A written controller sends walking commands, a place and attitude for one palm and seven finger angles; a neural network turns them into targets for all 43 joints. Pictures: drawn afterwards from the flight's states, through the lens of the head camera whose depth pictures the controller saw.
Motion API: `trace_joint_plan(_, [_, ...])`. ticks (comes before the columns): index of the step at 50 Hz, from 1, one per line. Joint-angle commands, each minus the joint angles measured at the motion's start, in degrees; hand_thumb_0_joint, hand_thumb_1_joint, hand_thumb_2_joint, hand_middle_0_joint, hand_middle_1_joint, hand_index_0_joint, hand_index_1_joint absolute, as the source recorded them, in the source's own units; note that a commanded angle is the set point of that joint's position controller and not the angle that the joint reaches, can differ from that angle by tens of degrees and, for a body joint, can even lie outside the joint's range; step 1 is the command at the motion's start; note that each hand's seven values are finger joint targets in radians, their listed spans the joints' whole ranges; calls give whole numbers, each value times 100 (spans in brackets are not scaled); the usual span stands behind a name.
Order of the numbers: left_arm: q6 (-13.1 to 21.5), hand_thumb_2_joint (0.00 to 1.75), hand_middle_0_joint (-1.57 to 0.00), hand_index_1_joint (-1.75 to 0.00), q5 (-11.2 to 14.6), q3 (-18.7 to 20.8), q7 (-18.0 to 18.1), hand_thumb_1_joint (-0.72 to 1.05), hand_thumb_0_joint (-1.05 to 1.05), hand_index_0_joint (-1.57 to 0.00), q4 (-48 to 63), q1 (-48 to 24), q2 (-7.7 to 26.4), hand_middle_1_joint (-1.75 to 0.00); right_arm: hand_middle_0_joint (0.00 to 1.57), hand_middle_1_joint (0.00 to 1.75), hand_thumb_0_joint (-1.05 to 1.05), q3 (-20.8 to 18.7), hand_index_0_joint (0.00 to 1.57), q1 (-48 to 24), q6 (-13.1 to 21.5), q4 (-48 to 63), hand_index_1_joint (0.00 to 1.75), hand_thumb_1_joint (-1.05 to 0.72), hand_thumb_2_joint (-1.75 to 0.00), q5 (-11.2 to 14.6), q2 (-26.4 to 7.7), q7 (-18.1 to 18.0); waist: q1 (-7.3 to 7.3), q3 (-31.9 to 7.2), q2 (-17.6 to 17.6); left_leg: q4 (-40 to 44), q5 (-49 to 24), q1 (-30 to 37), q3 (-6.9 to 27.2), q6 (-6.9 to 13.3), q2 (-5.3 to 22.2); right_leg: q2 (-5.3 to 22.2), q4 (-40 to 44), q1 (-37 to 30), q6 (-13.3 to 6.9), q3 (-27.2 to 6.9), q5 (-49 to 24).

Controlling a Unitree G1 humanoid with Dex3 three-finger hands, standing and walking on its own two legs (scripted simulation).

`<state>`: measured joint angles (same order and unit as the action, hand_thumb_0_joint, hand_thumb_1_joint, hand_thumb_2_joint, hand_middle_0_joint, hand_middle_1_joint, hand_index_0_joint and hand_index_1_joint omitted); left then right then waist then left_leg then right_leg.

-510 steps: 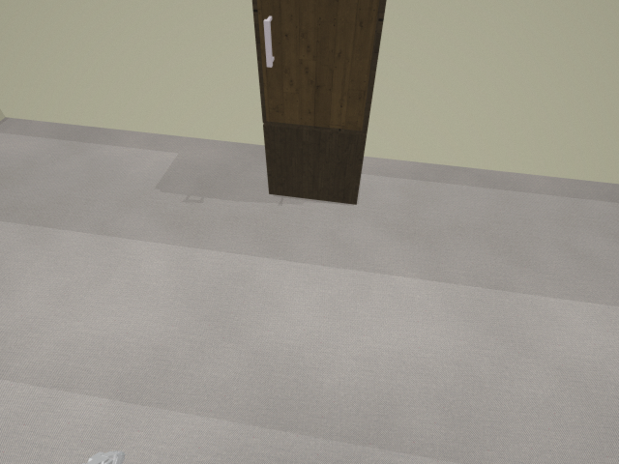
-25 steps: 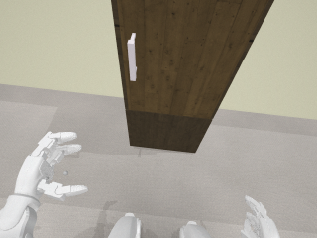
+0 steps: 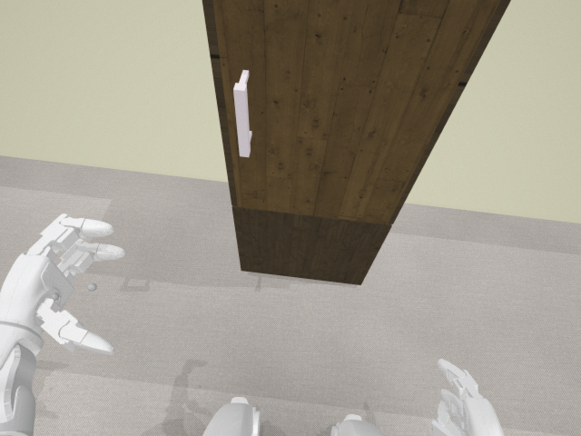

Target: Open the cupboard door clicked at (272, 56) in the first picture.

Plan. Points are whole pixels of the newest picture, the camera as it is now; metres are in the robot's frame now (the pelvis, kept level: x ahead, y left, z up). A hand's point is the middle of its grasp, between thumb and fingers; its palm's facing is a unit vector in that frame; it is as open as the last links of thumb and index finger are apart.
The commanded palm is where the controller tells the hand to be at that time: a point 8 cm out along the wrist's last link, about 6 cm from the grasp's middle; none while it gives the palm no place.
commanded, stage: raise the hand with hooked fingers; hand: left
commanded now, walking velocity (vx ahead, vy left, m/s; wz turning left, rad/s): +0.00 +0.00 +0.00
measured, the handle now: (244, 116) +0.62 +0.12 +0.05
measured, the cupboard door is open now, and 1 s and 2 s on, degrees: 0 0 0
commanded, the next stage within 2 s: move the hooked fingers beside the handle in 0.54 s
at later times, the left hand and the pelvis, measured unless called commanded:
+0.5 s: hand (108, 281) +0.29 +0.25 +0.06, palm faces -0.05 -1.00 -0.05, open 14.0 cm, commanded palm +0.26 +0.30 +0.06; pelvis +0.00 -0.02 +0.00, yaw +0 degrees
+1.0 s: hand (135, 241) +0.35 +0.23 +0.05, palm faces -0.08 -1.00 -0.02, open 14.0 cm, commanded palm +0.33 +0.29 +0.05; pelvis +0.00 -0.01 +0.00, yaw -1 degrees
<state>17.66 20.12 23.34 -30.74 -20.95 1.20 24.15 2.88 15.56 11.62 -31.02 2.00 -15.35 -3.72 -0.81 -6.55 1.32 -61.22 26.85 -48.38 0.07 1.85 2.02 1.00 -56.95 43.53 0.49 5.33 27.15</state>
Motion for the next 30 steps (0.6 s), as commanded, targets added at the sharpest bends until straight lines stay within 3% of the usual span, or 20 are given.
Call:
trace_joint_plan(1, [321,30,-30,-120,208,744,-134,-50,0,-30,900,-1083,1574,-120,20,30,0,-459,20,22,276,719,30,-90,-90,11,-980,-85,6,-1587,539,1057,-1699,1492,319,-106,-133,-319,674,-478,-247,-143,-1189])
trace_joint_plan(5, [332,30,-30,-120,306,606,-260,-50,0,-30,728,-948,1369,-120,20,30,0,-476,20,57,290,743,30,-90,-90,20,-965,-63,-7,-1540,414,1027,-1692,1423,265,-65,-153,-333,728,-538,-237,-185,-1256])
trace_joint_plan(10, [389,30,-30,-120,276,782,-198,-50,0,-30,688,-917,1582,-120,20,30,0,-505,20,96,274,744,30,-90,-90,11,-989,-32,25,-1473,403,986,-1636,1267,200,-50,-164,-316,726,-579,-227,-249,-1274])
trace_joint_plan(12, [462,30,-30,-120,273,846,-154,-50,0,-30,808,-916,1620,-120,20,30,0,-514,20,100,266,767,30,-90,-90,15,-961,-18,36,-1623,491,998,-1688,1338,175,-52,-162,-297,719,-645,-206,-270,-1334])
trace_joint_plan(21, [542,30,-30,-120,276,729,-157,-50,0,-30,671,-1023,1494,-120,20,30,0,-490,20,83,240,735,30,-90,-90,42,-939,-57,-46,-1516,327,961,-1454,1177,137,-22,-162,-281,779,-691,-178,-356,-1218])
trace_joint_plan(23, [539,30,-30,-120,250,671,-174,-50,0,-30,703,-1059,1482,-120,20,30,0,-483,20,56,244,743,30,-90,-90,49,-930,-59,-42,-1449,477,992,-1424,1227,145,-26,-160,-273,789,-611,-179,-345,-1185])
trace_joint_plan(28, [526,30,-30,-120,262,695,-182,-50,0,-30,677,-1077,1496,-120,20,30,0,-467,20,33,244,746,30,-90,-90,47,-920,-71,-42,-1453,439,985,-1370,1216,155,-28,-158,-271,788,-601,-176,-340,-1137])
trace_joint_plan(30, [501,30,-30,-120,286,687,-199,-50,0,-30,557,-1063,1485,-120,20,30,0,-461,20,45,233,758,30,-90,-90,48,-938,-85,-53,-1349,282,955,-1303,1106,145,-13,-163,-288,823,-611,-186,-379,-1069])
